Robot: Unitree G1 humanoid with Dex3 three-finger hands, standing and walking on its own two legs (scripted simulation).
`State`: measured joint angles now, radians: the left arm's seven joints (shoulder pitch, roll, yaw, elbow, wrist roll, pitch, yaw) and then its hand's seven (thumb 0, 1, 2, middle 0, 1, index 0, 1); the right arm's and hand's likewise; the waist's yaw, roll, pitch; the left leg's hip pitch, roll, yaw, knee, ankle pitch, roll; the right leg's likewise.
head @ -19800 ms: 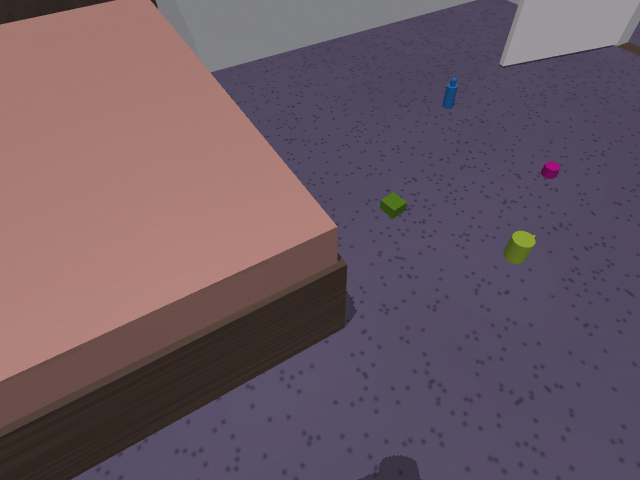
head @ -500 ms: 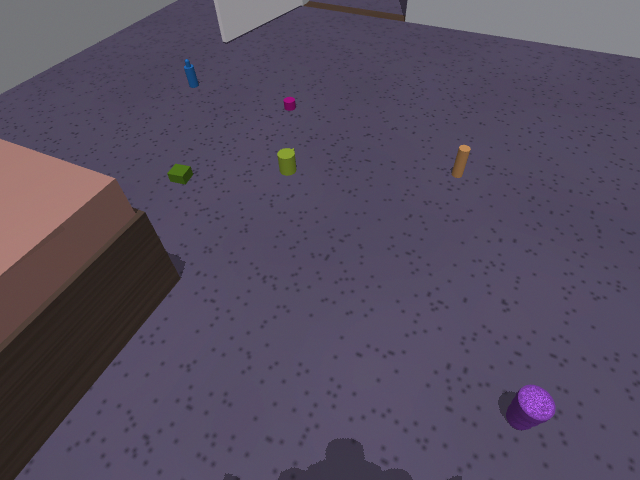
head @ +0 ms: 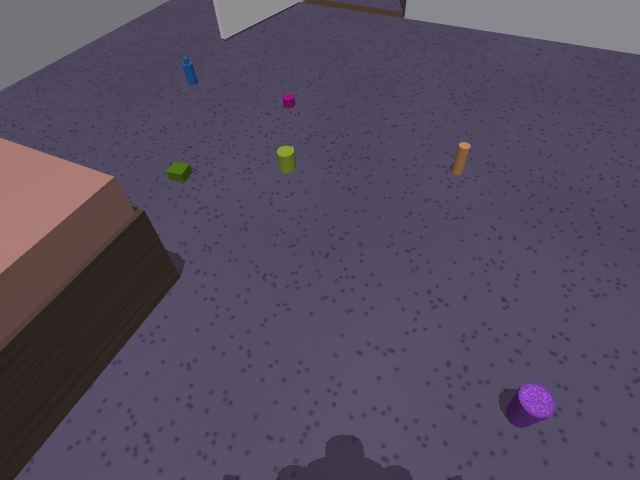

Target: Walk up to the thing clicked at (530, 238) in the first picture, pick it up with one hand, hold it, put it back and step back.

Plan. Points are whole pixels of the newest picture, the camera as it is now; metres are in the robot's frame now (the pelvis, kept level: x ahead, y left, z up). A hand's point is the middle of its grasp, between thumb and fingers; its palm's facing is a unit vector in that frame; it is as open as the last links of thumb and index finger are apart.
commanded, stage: stand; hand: left
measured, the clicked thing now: (288, 157) +1.59 +0.23 -0.73
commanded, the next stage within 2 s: walk up in 0.62 s
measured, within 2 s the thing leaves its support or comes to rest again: neither
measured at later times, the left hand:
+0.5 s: hand out of the picture +0.07 +0.26 -0.15, palm faces -0.02 -0.94 -0.35, open 7.4 cm
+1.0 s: hand out of the picture +0.07 +0.37 -0.18, palm faces +0.04 -0.93 -0.38, open 7.4 cm
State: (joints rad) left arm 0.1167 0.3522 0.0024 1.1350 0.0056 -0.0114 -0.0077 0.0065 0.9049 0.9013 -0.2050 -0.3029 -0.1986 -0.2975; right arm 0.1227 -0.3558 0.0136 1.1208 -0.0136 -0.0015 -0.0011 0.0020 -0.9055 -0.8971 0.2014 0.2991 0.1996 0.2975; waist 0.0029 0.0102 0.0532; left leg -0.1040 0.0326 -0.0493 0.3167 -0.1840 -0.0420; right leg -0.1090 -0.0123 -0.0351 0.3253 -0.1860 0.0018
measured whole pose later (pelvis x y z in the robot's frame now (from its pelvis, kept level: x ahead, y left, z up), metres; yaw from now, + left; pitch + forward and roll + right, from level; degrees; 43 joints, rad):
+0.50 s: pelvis +0.00 +0.00 +0.00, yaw +0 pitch -2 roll +0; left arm 0.11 0.35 0.00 1.13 0.01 -0.01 0.00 0.01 0.90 0.90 -0.21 -0.30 -0.20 -0.30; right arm 0.12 -0.36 0.01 1.12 -0.01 0.00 0.00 0.00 -0.91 -0.90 0.20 0.30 0.20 0.30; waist 0.00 0.01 0.05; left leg -0.10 0.03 -0.04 0.32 -0.19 -0.04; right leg -0.10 -0.01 -0.03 0.32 -0.18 0.00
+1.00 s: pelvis +0.08 +0.07 -0.03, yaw +2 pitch -3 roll +0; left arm 0.30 0.47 0.08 1.04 0.03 0.00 -0.06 0.01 0.90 0.90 -0.20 -0.30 -0.20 -0.30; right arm 0.21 -0.42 -0.11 0.98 -0.05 -0.07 0.06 0.00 -0.91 -0.90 0.20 0.30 0.20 0.30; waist 0.03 -0.06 0.05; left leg -0.33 0.03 0.07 0.63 -0.23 0.01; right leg -0.18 -0.07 0.04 0.81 -0.50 -0.06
